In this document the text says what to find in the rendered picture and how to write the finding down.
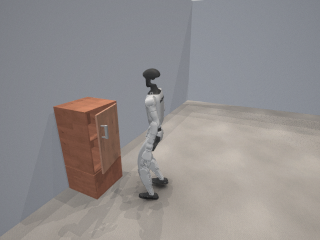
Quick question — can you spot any robot left hand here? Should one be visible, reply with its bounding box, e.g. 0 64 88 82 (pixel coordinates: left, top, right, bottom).
140 150 152 169

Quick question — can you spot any right robot foot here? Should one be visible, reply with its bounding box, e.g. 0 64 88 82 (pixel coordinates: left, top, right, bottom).
152 177 169 185

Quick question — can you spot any cupboard door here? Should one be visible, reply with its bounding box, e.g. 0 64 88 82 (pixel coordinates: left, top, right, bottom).
95 103 121 174

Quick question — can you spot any robot left upper arm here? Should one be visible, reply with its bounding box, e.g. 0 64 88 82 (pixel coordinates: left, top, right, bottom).
145 95 160 128

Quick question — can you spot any left robot forearm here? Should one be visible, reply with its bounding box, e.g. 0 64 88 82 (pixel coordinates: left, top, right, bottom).
145 122 158 152

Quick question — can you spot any robot torso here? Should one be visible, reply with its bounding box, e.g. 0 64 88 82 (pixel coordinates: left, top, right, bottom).
145 91 164 143

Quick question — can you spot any handle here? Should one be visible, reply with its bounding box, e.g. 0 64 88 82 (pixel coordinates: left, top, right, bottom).
100 125 109 139

